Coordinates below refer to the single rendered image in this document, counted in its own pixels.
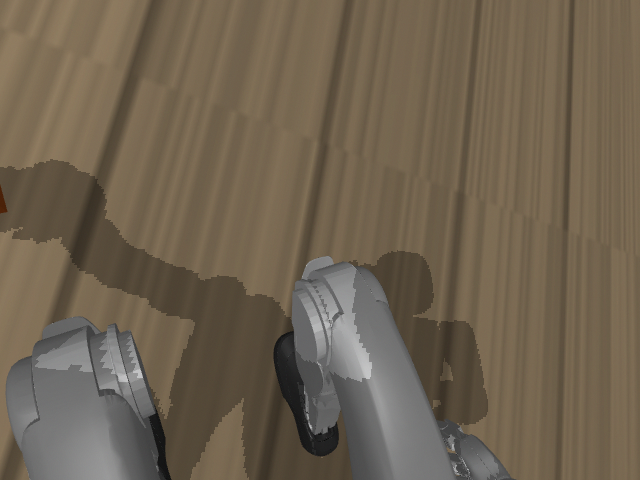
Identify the right robot hand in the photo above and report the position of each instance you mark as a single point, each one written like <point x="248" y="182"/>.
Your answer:
<point x="473" y="459"/>

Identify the left robot foot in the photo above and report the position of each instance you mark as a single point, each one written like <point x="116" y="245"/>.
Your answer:
<point x="160" y="443"/>

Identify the small box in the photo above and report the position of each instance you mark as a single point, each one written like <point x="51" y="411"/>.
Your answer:
<point x="3" y="208"/>

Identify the right robot foot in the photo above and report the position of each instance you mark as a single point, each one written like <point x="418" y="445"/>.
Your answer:
<point x="292" y="388"/>

